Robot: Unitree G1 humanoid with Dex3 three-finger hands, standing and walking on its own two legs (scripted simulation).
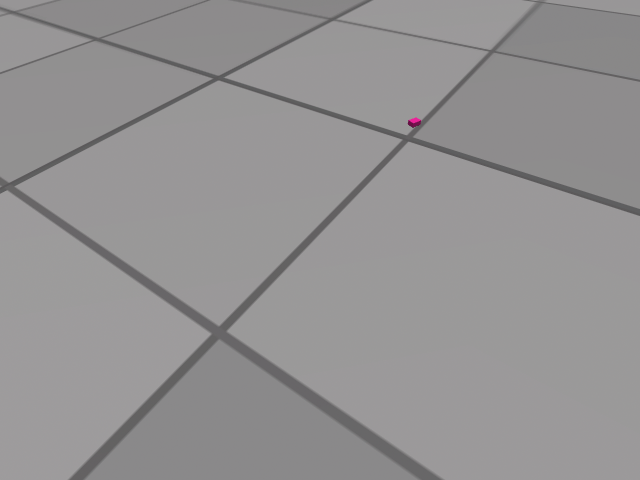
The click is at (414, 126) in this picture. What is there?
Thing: small brick
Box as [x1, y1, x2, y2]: [408, 118, 420, 126]
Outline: 408,120 408,124 411,126 415,126 420,123 420,120 417,118
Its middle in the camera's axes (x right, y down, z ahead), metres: +0.59 -0.72 +2.40
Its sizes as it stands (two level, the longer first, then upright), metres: 0.063 0.046 0.029
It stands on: the floor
